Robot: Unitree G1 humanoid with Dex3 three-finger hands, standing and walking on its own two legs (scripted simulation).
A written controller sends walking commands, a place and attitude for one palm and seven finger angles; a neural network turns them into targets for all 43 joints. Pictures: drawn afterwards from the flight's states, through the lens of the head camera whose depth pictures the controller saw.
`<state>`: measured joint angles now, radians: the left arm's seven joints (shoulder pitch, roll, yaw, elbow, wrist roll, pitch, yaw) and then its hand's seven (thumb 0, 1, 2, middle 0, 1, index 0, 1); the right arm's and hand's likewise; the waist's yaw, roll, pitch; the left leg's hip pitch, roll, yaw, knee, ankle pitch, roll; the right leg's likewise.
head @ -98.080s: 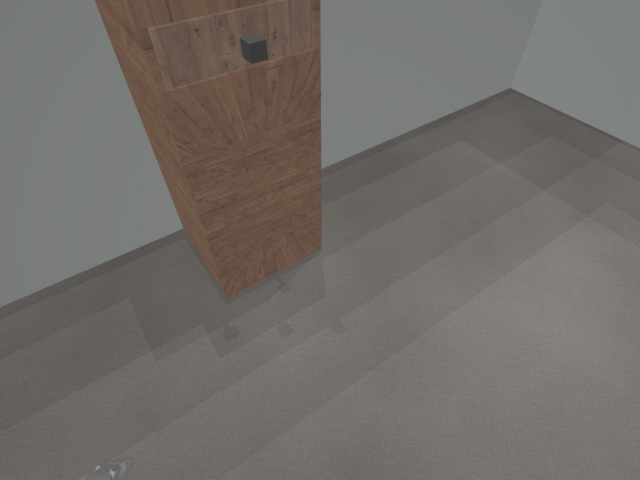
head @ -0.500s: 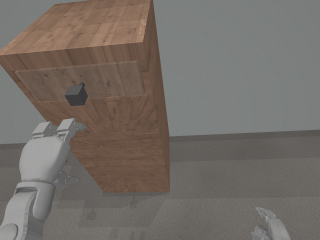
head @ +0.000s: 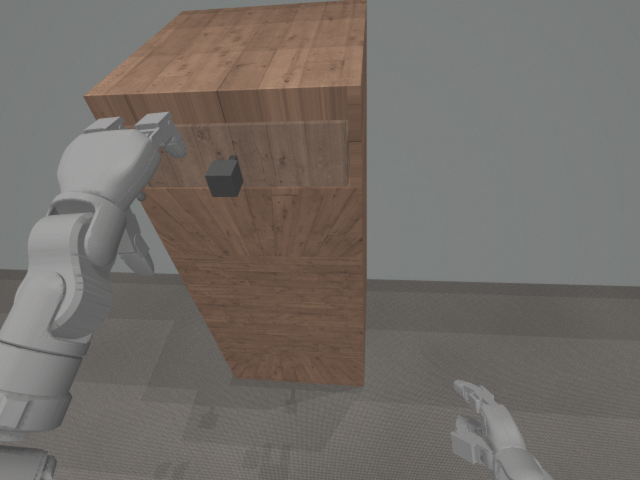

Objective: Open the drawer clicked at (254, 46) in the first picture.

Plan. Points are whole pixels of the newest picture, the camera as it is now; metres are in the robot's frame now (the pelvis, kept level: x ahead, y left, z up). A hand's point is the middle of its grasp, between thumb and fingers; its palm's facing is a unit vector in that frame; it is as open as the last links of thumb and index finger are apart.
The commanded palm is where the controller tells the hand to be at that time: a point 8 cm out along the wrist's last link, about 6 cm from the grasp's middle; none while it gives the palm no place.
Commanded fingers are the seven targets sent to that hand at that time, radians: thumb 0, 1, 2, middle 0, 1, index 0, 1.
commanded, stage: raise the hand with hooked fingers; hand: left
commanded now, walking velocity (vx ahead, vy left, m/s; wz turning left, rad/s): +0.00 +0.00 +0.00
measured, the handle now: (228, 171) +0.53 +0.25 +0.11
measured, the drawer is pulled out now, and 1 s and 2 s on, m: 0.00 0.00 0.00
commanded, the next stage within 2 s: move the hooked fingers above the handle in 0.46 s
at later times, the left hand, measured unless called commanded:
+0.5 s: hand (146, 197) +0.33 +0.25 +0.22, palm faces +0.20 -0.05 -0.98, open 13.9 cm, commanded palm +0.28 +0.23 +0.27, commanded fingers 0.00 -0.50 0.30 -0.30 -1.20 -0.30 -1.20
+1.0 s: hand (195, 196) +0.38 +0.22 +0.19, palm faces +0.00 +0.02 -1.00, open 13.9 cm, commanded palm +0.35 +0.22 +0.26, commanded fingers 0.00 -0.50 0.30 -0.30 -1.20 -0.30 -1.20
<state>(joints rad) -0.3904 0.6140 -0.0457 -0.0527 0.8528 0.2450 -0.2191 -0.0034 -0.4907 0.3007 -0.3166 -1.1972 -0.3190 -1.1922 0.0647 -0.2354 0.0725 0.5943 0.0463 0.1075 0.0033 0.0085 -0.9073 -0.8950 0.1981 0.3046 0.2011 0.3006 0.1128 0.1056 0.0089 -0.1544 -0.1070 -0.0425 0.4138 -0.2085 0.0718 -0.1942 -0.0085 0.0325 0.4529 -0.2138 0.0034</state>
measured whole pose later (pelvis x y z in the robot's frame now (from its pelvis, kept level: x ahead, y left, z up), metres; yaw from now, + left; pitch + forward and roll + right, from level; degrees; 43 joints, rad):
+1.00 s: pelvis +0.01 -0.04 +0.00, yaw +1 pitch +1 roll +1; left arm -0.49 0.64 -0.04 0.19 0.85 0.10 -0.27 0.00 -0.50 0.30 -0.31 -1.20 -0.32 -1.20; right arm 0.14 -0.31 0.03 0.62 0.05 0.11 -0.03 0.01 -0.91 -0.90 0.20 0.30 0.20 0.30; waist 0.06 0.11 0.00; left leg -0.23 -0.06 -0.09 0.45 -0.23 0.02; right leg -0.26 0.03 -0.01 0.47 -0.23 -0.05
